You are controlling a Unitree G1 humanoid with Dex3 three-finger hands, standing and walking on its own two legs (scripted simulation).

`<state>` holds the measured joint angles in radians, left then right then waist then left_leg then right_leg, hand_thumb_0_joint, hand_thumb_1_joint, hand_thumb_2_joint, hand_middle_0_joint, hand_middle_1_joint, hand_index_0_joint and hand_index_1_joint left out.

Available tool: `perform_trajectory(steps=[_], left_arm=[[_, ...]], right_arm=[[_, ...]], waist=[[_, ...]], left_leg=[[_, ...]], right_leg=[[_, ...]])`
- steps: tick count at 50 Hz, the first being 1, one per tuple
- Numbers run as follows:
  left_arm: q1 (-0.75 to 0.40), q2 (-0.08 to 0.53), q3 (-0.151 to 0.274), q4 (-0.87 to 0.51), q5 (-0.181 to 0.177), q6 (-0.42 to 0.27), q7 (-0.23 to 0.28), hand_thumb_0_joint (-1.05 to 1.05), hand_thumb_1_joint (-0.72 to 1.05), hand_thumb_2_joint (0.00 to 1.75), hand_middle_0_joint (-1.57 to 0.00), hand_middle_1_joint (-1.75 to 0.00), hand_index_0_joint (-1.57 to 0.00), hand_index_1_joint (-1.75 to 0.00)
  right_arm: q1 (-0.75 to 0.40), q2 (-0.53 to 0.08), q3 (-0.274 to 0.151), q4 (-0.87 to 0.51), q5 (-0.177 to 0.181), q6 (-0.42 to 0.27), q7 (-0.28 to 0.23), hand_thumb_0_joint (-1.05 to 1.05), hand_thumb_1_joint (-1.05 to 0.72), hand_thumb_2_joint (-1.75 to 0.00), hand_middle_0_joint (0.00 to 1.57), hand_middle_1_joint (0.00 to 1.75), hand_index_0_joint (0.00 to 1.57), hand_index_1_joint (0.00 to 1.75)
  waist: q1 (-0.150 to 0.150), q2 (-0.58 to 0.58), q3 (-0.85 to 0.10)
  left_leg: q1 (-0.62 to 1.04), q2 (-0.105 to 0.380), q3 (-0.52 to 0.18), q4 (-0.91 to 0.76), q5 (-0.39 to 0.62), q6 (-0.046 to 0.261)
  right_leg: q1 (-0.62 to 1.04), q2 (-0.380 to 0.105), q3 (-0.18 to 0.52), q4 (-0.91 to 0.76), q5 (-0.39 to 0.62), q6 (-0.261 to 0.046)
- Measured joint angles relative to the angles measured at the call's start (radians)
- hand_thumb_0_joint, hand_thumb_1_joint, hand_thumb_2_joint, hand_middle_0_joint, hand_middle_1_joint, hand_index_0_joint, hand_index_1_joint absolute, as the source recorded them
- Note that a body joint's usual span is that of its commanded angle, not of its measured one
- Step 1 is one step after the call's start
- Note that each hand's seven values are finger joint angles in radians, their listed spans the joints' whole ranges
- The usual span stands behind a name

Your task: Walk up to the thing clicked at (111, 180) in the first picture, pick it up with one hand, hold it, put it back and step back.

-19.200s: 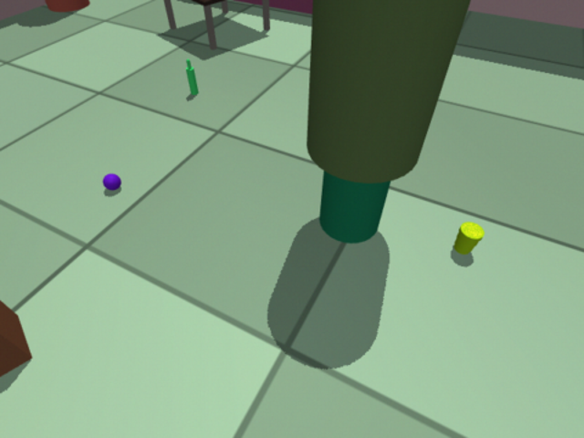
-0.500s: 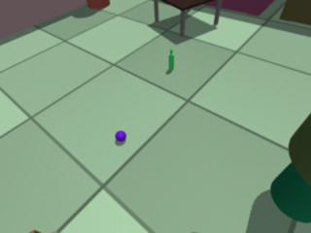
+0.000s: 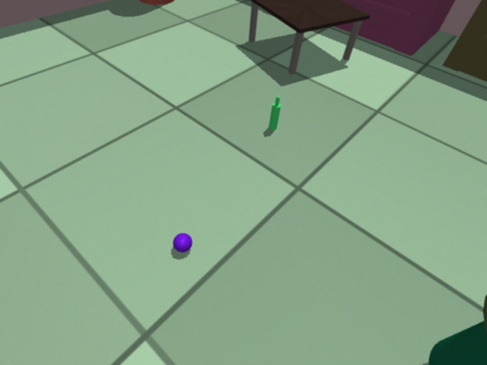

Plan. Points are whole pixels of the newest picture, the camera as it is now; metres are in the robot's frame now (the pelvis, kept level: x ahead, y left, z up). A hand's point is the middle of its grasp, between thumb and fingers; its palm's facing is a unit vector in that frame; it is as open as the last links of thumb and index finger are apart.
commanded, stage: walk up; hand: left
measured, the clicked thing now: (182, 242) +0.74 +0.22 -0.72
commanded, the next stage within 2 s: none
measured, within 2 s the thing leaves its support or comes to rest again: neither
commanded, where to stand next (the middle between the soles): +0.36 -0.01 m, yaw -1 degrees
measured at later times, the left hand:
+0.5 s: hand (113, 303) +0.27 +0.25 -0.12, palm faces -0.10 -0.92 -0.39, open 7.4 cm
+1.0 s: hand (105, 281) +0.33 +0.29 -0.16, palm faces -0.10 -0.95 -0.31, open 7.4 cm
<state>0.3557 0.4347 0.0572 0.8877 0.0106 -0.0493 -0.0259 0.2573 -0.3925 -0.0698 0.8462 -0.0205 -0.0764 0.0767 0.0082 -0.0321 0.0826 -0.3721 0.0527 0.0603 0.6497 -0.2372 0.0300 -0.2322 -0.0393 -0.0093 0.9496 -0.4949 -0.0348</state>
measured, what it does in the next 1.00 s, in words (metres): walks ahead: right foot, then left foot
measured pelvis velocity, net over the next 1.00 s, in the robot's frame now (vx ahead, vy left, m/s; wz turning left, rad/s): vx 0.26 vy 0.03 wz -0.05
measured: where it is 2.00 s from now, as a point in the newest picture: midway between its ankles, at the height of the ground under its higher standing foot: (232, 351)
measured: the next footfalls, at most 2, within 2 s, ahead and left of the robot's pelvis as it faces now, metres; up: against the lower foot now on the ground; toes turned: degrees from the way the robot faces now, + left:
right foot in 0.42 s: +0.27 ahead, -0.13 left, +0.00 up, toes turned -6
left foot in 0.82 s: +0.37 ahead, +0.13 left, +0.00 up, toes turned -2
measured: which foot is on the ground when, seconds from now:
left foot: down 0.00-0.46, up 0.48-0.80, down 0.82-1.00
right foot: up 0.00-0.40, down 0.42-0.84, up 0.86-1.00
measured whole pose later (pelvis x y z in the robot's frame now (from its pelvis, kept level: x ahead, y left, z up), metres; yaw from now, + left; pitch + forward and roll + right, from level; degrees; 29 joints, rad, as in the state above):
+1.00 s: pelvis +0.26 +0.03 +0.01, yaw -3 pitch -3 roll -1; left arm 0.28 0.43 0.04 0.90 0.01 0.01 -0.02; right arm 0.28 -0.35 -0.03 0.88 -0.02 -0.07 0.02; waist -0.01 -0.08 0.09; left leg -0.32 0.05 0.06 0.57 -0.20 0.03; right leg -0.39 -0.02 0.01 0.97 -0.47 -0.04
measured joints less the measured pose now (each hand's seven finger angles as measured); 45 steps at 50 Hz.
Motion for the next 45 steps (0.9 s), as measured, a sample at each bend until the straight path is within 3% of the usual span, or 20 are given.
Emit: perform_trajectory(steps=[2,6,12,16,21,22,23,26,29,33,37,41,43,45], left_arm=[[-0.013,0.000,-0.012,0.007,-0.004,0.005,0.000,0.01,0.91,0.89,-0.20,-0.30,-0.21,-0.30],[-0.039,0.008,-0.013,-0.008,-0.017,0.002,-0.010,0.01,0.91,0.89,-0.20,-0.30,-0.21,-0.30],[-0.058,-0.003,-0.008,-0.016,-0.006,0.017,-0.026,0.01,0.91,0.89,-0.20,-0.30,-0.21,-0.30],[-0.077,-0.020,-0.008,-0.013,0.003,0.026,-0.034,0.01,0.91,0.89,-0.20,-0.30,-0.20,-0.30],[-0.094,-0.037,-0.007,-0.027,0.006,0.003,-0.039,0.01,0.91,0.89,-0.20,-0.30,-0.21,-0.30],[-0.102,-0.049,-0.005,-0.024,0.009,-0.005,-0.034,0.01,0.91,0.89,-0.20,-0.30,-0.21,-0.30],[-0.110,-0.057,-0.005,-0.029,0.012,-0.013,-0.030,0.01,0.91,0.89,-0.20,-0.30,-0.21,-0.30],[-0.113,-0.058,-0.010,-0.054,0.003,-0.029,-0.022,0.01,0.90,0.89,-0.20,-0.30,-0.21,-0.30],[-0.097,-0.069,-0.018,-0.064,-0.010,-0.031,-0.012,0.01,0.90,0.89,-0.20,-0.30,-0.21,-0.30],[-0.064,-0.068,-0.024,-0.060,-0.002,-0.023,-0.013,0.01,0.90,0.89,-0.20,-0.30,-0.21,-0.30],[-0.051,-0.048,-0.018,-0.065,0.011,-0.006,-0.016,0.01,0.90,0.89,-0.20,-0.30,-0.21,-0.30],[-0.051,-0.023,-0.018,-0.062,0.007,0.017,-0.010,0.01,0.90,0.89,-0.20,-0.30,-0.21,-0.30],[-0.072,-0.010,-0.013,-0.037,0.000,0.041,0.000,0.01,0.90,0.89,-0.20,-0.30,-0.21,-0.30],[-0.081,-0.011,-0.013,-0.022,-0.004,0.058,0.008,0.01,0.90,0.89,-0.20,-0.30,-0.21,-0.30]], right_arm=[[0.006,0.013,0.008,-0.014,0.011,-0.005,-0.010,0.01,-0.90,-0.90,0.20,0.30,0.20,0.30],[0.034,0.031,0.028,-0.021,0.021,-0.013,-0.023,0.01,-0.90,-0.90,0.20,0.30,0.21,0.30],[0.077,0.025,0.027,-0.022,0.018,-0.009,-0.032,0.01,-0.90,-0.90,0.20,0.30,0.21,0.30],[0.105,0.011,0.019,-0.026,0.016,-0.003,-0.036,0.01,-0.90,-0.90,0.20,0.30,0.21,0.30],[0.126,-0.010,0.015,-0.024,0.014,0.018,-0.035,0.01,-0.90,-0.90,0.20,0.30,0.21,0.30],[0.123,-0.018,0.013,-0.021,0.016,0.022,-0.037,0.01,-0.90,-0.90,0.20,0.30,0.21,0.30],[0.118,-0.019,0.012,-0.017,0.018,0.028,-0.040,0.01,-0.90,-0.90,0.20,0.30,0.21,0.30],[0.101,-0.002,0.028,-0.005,0.017,0.043,-0.044,0.01,-0.90,-0.90,0.20,0.30,0.20,0.30],[0.079,-0.008,0.033,-0.002,0.022,0.044,-0.037,0.01,-0.90,-0.90,0.20,0.30,0.20,0.30],[0.060,-0.026,0.021,-0.010,0.019,0.038,-0.023,0.01,-0.90,-0.90,0.20,0.30,0.20,0.30],[0.062,-0.033,0.009,0.011,0.010,0.032,-0.022,0.01,-0.90,-0.90,0.20,0.30,0.20,0.30],[0.058,-0.029,0.007,0.045,0.005,0.022,-0.043,0.01,-0.90,-0.90,0.20,0.30,0.20,0.30],[0.042,-0.002,0.010,0.064,-0.003,0.013,-0.059,0.01,-0.90,-0.90,0.20,0.29,0.20,0.30],[0.031,0.016,0.023,0.057,-0.002,0.008,-0.056,0.01,-0.90,-0.90,0.20,0.29,0.20,0.30]], waist=[[-0.014,0.000,0.000],[-0.023,-0.028,0.001],[-0.026,-0.029,0.007],[-0.040,-0.008,0.015],[-0.047,0.028,0.014],[-0.047,0.059,0.022],[-0.049,0.084,0.030],[-0.026,0.068,0.032],[-0.009,0.068,0.026],[-0.004,0.084,0.011],[0.002,0.077,0.001],[0.016,0.045,-0.002],[0.013,-0.012,0.007],[0.008,-0.032,0.011]], left_leg=[[0.048,0.003,0.003,-0.037,-0.006,0.005],[0.144,-0.020,0.020,-0.142,0.005,0.013],[0.252,-0.051,0.051,-0.223,-0.019,0.021],[0.296,-0.061,0.061,-0.226,-0.059,0.016],[0.301,-0.053,0.068,-0.116,-0.175,-0.007],[0.290,-0.026,0.061,-0.058,-0.211,-0.007],[0.262,-0.002,0.044,0.029,-0.222,0.004],[0.135,-0.040,-0.011,0.312,-0.274,0.013],[0.024,-0.042,-0.047,0.414,-0.235,0.011],[-0.067,0.005,-0.080,0.329,-0.129,-0.007],[-0.078,0.035,-0.065,0.134,-0.063,-0.033],[-0.002,0.012,-0.038,-0.038,0.058,-0.034],[0.005,-0.024,-0.016,-0.023,0.040,-0.023],[0.006,-0.022,-0.008,-0.011,0.021,-0.012]], right_leg=[[-0.083,0.030,0.023,0.136,0.030,-0.011],[-0.200,0.011,0.056,0.137,0.140,-0.004],[-0.267,-0.030,0.056,-0.034,0.244,0.030],[-0.252,-0.044,0.013,-0.183,0.285,0.025],[-0.142,-0.023,-0.020,-0.380,0.335,0.005],[-0.126,0.000,-0.033,-0.381,0.338,0.011],[-0.118,0.016,-0.049,-0.363,0.319,0.014],[-0.098,0.005,-0.041,-0.329,0.270,0.006],[-0.044,-0.001,-0.032,-0.387,0.277,0.006],[0.009,0.011,-0.033,-0.447,0.280,0.007],[0.031,0.013,-0.050,-0.439,0.244,0.014],[0.006,0.002,-0.046,-0.329,0.160,0.042],[-0.024,-0.027,-0.017,-0.239,0.098,0.027],[-0.073,0.005,0.017,-0.120,0.017,0.006]])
